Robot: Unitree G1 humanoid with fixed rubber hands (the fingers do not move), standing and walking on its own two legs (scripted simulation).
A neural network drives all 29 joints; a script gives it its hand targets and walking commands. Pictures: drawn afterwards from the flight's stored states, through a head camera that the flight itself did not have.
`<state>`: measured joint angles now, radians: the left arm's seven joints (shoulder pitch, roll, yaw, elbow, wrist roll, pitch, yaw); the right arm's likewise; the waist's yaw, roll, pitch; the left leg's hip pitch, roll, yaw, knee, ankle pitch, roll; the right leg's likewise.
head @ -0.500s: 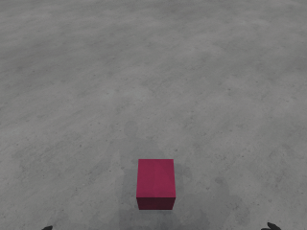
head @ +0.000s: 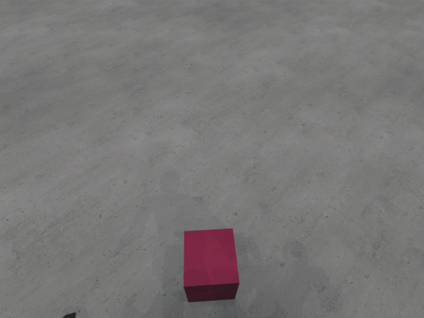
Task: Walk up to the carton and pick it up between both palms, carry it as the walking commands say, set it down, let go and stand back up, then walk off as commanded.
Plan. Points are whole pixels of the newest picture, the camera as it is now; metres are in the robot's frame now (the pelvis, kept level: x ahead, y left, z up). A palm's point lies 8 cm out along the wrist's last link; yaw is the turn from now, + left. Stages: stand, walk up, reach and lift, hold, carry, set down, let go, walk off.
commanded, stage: walk up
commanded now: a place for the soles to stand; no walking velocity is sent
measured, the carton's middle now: (210, 266) +0.43 +0.03 -0.63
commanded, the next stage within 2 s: none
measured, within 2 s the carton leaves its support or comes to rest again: neither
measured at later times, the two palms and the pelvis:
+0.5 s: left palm out of the picture +0.11 +0.32 -0.10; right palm out of the picture +0.11 -0.29 -0.09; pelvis +0.00 +0.01 +0.01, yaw +0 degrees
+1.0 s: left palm out of the picture +0.08 +0.30 -0.09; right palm out of the picture +0.07 -0.32 -0.09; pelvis -0.01 -0.01 +0.02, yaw +0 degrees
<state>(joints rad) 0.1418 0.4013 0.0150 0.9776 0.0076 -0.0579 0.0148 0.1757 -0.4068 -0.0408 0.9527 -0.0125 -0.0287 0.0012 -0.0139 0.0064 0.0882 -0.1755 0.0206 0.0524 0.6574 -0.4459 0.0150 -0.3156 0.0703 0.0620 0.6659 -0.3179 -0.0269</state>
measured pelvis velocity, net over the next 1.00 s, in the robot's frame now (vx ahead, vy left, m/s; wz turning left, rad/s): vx -0.01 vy -0.01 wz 0.00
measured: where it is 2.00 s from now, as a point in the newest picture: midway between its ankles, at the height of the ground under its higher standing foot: outside the picture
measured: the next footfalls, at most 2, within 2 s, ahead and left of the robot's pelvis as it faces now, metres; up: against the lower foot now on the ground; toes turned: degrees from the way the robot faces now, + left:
none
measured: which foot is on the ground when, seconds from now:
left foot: down 0.00-1.00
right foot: down 0.00-1.00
